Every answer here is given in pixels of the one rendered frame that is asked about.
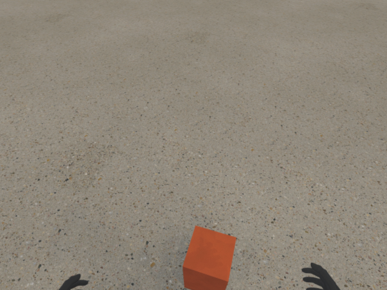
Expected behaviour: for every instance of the right robot hand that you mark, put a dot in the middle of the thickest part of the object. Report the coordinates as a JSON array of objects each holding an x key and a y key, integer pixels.
[{"x": 325, "y": 281}]

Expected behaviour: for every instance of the left robot hand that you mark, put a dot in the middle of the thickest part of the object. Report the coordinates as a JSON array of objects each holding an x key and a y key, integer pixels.
[{"x": 72, "y": 282}]

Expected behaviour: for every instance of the carton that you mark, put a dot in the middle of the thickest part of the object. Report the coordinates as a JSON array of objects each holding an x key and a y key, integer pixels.
[{"x": 208, "y": 260}]

